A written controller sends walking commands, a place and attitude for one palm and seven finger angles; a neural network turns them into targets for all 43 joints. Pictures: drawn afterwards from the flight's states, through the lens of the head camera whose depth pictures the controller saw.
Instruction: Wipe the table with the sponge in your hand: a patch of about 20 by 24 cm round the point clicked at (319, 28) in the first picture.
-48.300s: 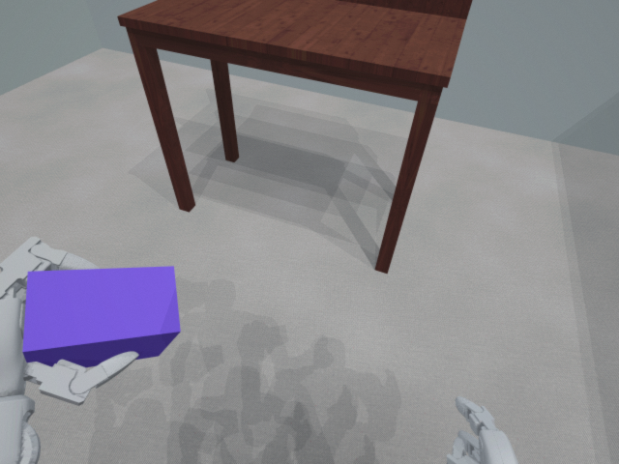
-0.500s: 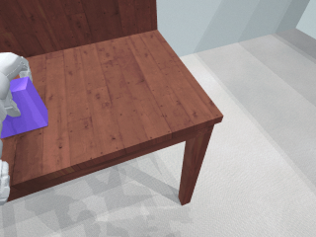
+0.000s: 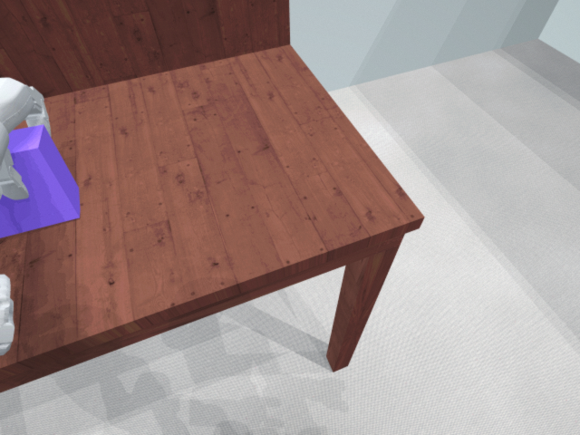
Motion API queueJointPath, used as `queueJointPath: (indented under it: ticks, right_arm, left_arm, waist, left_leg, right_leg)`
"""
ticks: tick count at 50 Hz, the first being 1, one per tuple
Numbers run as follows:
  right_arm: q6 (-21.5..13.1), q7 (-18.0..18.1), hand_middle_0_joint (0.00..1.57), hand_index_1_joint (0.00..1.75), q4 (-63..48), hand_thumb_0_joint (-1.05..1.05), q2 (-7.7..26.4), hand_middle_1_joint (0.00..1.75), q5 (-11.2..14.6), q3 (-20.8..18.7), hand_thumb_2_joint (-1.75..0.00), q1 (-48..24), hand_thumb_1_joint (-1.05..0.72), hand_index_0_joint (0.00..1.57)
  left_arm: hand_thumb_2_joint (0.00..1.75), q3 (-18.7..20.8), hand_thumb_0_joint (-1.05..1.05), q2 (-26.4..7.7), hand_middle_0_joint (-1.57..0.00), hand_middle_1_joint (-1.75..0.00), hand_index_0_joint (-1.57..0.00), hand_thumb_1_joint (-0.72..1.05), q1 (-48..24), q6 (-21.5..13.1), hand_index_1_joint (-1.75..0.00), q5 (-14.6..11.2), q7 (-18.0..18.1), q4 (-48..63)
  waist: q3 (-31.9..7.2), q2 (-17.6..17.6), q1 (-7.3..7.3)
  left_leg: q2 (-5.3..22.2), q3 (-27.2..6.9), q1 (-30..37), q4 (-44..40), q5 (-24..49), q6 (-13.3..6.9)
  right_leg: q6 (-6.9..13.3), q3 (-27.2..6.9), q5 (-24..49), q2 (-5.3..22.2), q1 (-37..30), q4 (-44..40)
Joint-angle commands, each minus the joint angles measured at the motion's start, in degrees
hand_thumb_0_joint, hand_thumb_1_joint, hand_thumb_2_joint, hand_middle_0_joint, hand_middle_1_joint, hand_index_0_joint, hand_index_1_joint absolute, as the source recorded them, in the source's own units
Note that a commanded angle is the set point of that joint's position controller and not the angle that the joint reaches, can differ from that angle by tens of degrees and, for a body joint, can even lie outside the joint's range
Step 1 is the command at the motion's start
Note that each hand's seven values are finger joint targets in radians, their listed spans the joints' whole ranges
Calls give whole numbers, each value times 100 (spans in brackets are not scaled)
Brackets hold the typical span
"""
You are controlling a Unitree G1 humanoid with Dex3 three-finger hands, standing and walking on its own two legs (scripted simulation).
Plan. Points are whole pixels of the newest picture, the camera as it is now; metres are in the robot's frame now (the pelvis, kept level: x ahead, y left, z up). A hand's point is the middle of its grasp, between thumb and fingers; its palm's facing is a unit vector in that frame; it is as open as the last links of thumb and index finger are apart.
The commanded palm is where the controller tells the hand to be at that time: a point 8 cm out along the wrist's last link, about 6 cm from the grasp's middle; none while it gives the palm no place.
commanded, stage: wipe forward along the first lane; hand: left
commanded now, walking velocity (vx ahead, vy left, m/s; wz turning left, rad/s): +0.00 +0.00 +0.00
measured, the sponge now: (25, 193) +0.40 +0.38 +0.11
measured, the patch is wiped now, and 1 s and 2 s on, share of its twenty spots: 0.25 0.40 0.55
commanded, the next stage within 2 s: slide across to the middle lane in 0.14 s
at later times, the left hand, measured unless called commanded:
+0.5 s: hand (12, 137) +0.44 +0.38 +0.18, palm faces -0.15 +0.10 -0.98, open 10.7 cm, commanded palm +0.45 +0.35 +0.22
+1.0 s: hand (88, 111) +0.49 +0.29 +0.18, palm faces -0.05 +0.06 -1.00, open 10.7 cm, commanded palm +0.47 +0.29 +0.24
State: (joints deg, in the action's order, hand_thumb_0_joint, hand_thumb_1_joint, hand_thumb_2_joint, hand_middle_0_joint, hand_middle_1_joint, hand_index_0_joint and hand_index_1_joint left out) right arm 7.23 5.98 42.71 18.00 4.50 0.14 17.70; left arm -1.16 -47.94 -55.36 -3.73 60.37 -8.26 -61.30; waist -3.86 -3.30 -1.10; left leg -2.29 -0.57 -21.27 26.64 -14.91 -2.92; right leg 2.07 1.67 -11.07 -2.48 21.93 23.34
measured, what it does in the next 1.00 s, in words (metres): stands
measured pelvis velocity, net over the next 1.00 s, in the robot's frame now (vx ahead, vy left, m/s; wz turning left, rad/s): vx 0.02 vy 0.01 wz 0.00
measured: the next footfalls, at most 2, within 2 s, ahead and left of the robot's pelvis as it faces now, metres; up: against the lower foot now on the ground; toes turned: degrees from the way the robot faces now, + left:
none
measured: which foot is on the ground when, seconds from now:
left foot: down 0.00-1.00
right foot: down 0.00-1.00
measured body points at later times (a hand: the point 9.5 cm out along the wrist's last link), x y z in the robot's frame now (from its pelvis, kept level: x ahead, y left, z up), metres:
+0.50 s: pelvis +0.02 +0.01 +0.00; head +0.07 +0.00 +0.45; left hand +0.45 +0.37 +0.23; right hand +0.06 -0.27 -0.14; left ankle -0.03 +0.09 -0.74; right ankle +0.00 -0.10 -0.74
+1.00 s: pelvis +0.02 +0.01 +0.01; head +0.07 -0.01 +0.45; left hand +0.49 +0.29 +0.23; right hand +0.11 -0.25 -0.14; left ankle -0.03 +0.09 -0.74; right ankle +0.00 -0.10 -0.74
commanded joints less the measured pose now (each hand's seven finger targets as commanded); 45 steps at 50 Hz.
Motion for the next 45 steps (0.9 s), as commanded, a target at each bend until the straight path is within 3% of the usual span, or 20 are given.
queueJointPath:
  ticks: [1, 4, 5, 8, 10, 14, 17, 20, 23, 25, 28, 30, 33, 35, 36, 39, 40, 41, 44, 45]
  right_arm:
    - [-100, 53, 20, 30, -359, 0, 934, 30, -44, -308, -90, 425, -90, 20]
    - [-84, 48, 20, 30, -314, 0, 955, 30, -58, -313, -90, 496, -90, 20]
    - [-75, 45, 20, 30, -328, 0, 979, 30, -60, -324, -90, 511, -90, 20]
    - [-43, 22, 20, 30, -344, 0, 928, 30, -78, -332, -90, 529, -90, 20]
    - [-14, 14, 20, 30, -357, 0, 938, 30, -93, -352, -90, 539, -90, 20]
    - [25, 5, 20, 30, -407, 0, 905, 30, -82, -350, -90, 503, -90, 20]
    - [2, -9, 20, 30, -374, 0, 891, 30, -65, -368, -90, 483, -90, 20]
    - [-43, -25, 20, 30, -371, 0, 873, 30, -71, -391, -90, 445, -90, 20]
    - [-79, -51, 20, 30, -306, 0, 833, 30, -58, -383, -90, 404, -90, 20]
    - [-130, -52, 20, 30, -306, 0, 840, 30, -56, -387, -90, 365, -90, 20]
    - [-181, -77, 20, 30, -242, 0, 788, 30, -46, -345, -90, 293, -90, 20]
    - [-209, -60, 20, 30, -210, 0, 840, 30, -48, -335, -90, 265, -90, 20]
    - [-256, -84, 20, 30, -176, 0, 795, 30, -65, -295, -90, 223, -90, 20]
    - [-268, -94, 20, 30, -269, 0, 787, 30, -81, -290, -90, 138, -90, 20]
    - [-273, -106, 20, 30, -235, 0, 747, 30, -96, -284, -90, 158, -90, 20]
    - [-255, -169, 20, 30, -266, 0, 710, 30, -113, -262, -90, 61, -90, 20]
    - [-265, -177, 20, 30, -262, 0, 732, 30, -132, -280, -90, 65, -90, 20]
    - [-255, -199, 20, 30, -281, 0, 688, 30, -128, -262, -90, -7, -90, 20]
    - [-216, -234, 20, 30, -264, 0, 679, 30, -183, -253, -90, -89, -90, 20]
    - [-204, -238, 20, 30, -256, 0, 726, 30, -194, -241, -90, -122, -90, 20]
  left_arm:
    - [130, 220, 0, -1253, -120, -160, -120, 10, -1707, -23, -160, 0, 221, 369]
    - [130, 131, 0, -1235, -120, -160, -120, 10, -1938, -14, -160, 46, 227, 369]
    - [130, 294, 0, -1429, -120, -160, -120, 10, -1907, -23, -160, 87, 213, 355]
    - [130, 76, 0, -1108, -120, -160, -120, 10, -1783, -26, -160, 66, 195, 359]
    - [130, 184, 0, -1204, -120, -160, -120, 10, -1744, -76, -160, 87, 156, 495]
    - [130, 204, 0, -1135, -120, -160, -120, 10, -1679, -106, -160, -75, 174, 604]
    - [130, 73, 0, -951, -120, -160, -120, 10, -1932, -167, -160, -153, 203, 860]
    - [130, 154, 0, -970, -120, -160, -120, 10, -2077, -197, -160, -200, 245, 1137]
    - [130, -105, 0, -619, -120, -160, -120, 10, -2271, -143, -160, -331, 271, 1214]
    - [130, -32, 0, -706, -120, -160, -120, 10, -2449, -146, -160, -357, 273, 1402]
    - [130, -457, 0, -227, -120, -160, -120, 10, -2703, -11, -160, -432, 273, 1399]
    - [130, -199, 0, -541, -120, -160, -120, 10, -2747, 69, -160, -376, 272, 1312]
    - [130, -424, 0, -334, -120, -160, -120, 10, -3070, 212, -160, -363, 289, 1320]
    - [130, -308, 0, -419, -120, -160, -120, 10, -3109, 229, -160, -319, 282, 1623]
    - [130, -274, 0, -454, -120, -160, -120, 10, -3176, 261, -160, -291, 312, 1577]
    - [130, -399, 0, -225, -120, -160, -120, 10, -3210, 407, -160, -218, 378, 1587]
    - [130, -118, 0, -406, -120, -160, -120, 10, -3085, 424, -160, -240, 416, 1591]
    - [130, -377, 0, -112, -120, -160, -120, 10, -3128, 480, -160, -267, 437, 1635]
    - [130, -61, 0, -326, -120, -160, -120, 10, -2974, 713, -160, -239, 623, 1500]
    - [130, 207, 0, -624, -120, -160, -120, 10, -2936, 756, -160, -195, 673, 1549]
  waist:
    - [-1192, 455, -207]
    - [-1185, 349, -273]
    - [-1264, 330, -201]
    - [-1329, 341, -228]
    - [-1506, 132, -156]
    - [-1387, 448, -164]
    - [-1407, 156, -200]
    - [-1572, 25, -137]
    - [-1475, 48, -230]
    - [-1621, -75, -185]
    - [-1470, -133, -290]
    - [-1495, -170, -219]
    - [-1622, -145, -281]
    - [-1940, -274, -141]
    - [-2071, -253, -144]
    - [-1950, -241, -115]
    - [-2122, -176, -4]
    - [-2133, -268, -48]
    - [-2263, -24, 88]
    - [-2409, -22, 170]
  left_leg:
    - [-23, -77, 251, -273, 1258, 56]
    - [-9, -88, 340, -239, 1364, 80]
    - [-8, -111, 359, -263, 1526, 106]
    - [0, -104, 465, -190, 1686, 114]
    - [19, -87, 622, -182, 2023, 157]
    - [19, -77, 519, -186, 1817, 94]
    - [40, -121, 768, -212, 2045, 143]
    - [59, -146, 998, -252, 2355, 170]
    - [58, -167, 1102, -271, 2298, 187]
    - [61, -190, 1230, -322, 2495, 213]
    - [45, -245, 1346, -359, 2317, 250]
    - [53, -259, 1331, -438, 2459, 298]
    - [42, -267, 1411, -433, 2477, 321]
    - [48, -278, 1555, -418, 3013, 373]
    - [61, -274, 1645, -369, 3217, 390]
    - [96, -285, 1684, -355, 3575, 460]
    - [133, -311, 1722, -362, 3939, 509]
    - [129, -270, 1795, -309, 4038, 501]
    - [117, -177, 1622, -367, 3905, 487]
    - [123, -172, 1557, -411, 4120, 523]
  right_leg:
    - [143, -260, 989, 21, -886, -172]
    - [151, -240, 1010, 9, -748, -181]
    - [185, -244, 1120, -2, -802, -206]
    - [169, -211, 1172, -7, -782, -144]
    - [206, -226, 1411, -8, -863, -148]
    - [155, -228, 1344, 10, -961, -142]
    - [184, -199, 1313, -1, -834, -159]
    - [215, -232, 1460, 6, -927, -224]
    - [190, -188, 1334, 1, -868, -251]
    - [216, -207, 1454, 11, -964, -303]
    - [199, -152, 1187, 7, -814, -322]
    - [233, -150, 1278, 4, -886, -386]
    - [209, -124, 1270, 20, -951, -354]
    - [242, -135, 1529, 22, -1131, -340]
    - [223, -136, 1596, 24, -1214, -281]
    - [215, -101, 1621, 17, -1145, -273]
    - [236, -86, 1801, 15, -1247, -271]
    - [196, -100, 1808, 29, -1219, -216]
    - [188, -118, 1952, 46, -1527, -203]
    - [216, -125, 2156, 52, -1700, -220]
